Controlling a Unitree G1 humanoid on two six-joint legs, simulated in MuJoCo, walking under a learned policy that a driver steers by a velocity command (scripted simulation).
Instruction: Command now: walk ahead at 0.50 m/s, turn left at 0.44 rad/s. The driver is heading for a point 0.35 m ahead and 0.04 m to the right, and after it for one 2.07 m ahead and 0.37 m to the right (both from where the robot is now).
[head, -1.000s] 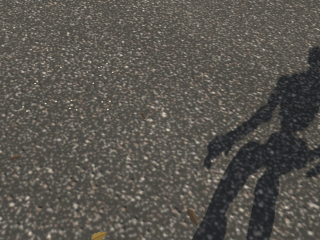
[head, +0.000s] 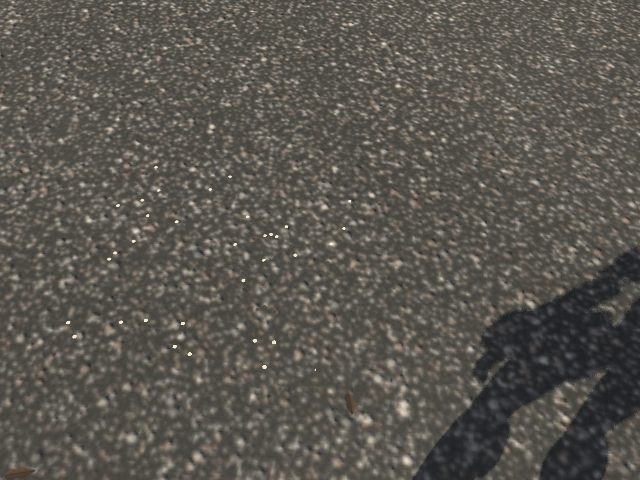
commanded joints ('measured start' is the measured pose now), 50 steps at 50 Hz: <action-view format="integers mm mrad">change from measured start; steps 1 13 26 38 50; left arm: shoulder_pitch -51 -274 118 73 63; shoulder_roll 140 59 166 168 159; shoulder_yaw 36 13 57 58 30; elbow -92 -157 -141 -194 -231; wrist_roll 11 -3 -4 -4 -17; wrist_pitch -35 13 33 50 30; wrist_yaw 6 -15 -30 11 2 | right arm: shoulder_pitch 58 198 99 -126 193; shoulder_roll -92 -136 -156 -67 -156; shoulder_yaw -16 -11 13 25 -11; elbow -54 20 -66 -164 -106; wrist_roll -17 -18 16 -21 -8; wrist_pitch -15 -29 -78 -48 -45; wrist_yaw -10 -45 -21 -36 -18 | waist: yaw -10 -82 120 64 -89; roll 34 65 -118 -61 112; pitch -127 7 -258 -60 -143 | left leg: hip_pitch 355 312 -404 -44 539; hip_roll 275 224 71 92 401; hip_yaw -416 -102 -143 -48 -587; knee -300 -424 839 43 -261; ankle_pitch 108 197 -299 284 -313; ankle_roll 198 95 -56 -153 144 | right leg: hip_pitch -338 -302 652 17 -478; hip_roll -99 -71 -264 -61 3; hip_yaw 80 1 615 222 132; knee -13 -585 -858 -954 99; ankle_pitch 102 615 177 384 -32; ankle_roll -14 -7 -337 -209 -34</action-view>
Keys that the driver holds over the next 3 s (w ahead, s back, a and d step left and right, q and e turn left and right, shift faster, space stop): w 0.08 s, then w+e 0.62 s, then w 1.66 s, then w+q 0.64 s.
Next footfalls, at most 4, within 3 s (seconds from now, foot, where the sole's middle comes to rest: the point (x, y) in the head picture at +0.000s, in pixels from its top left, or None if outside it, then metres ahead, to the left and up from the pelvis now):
0.44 right None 0.44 -0.13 -0.77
0.92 left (315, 348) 0.74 0.03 -0.77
1.44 right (445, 277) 0.95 -0.29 -0.77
1.96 left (378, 174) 1.30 -0.15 -0.77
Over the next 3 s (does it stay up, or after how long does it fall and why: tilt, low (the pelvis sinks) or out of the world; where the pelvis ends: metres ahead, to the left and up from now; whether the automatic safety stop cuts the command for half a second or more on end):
stays up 1.63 -0.37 -0.01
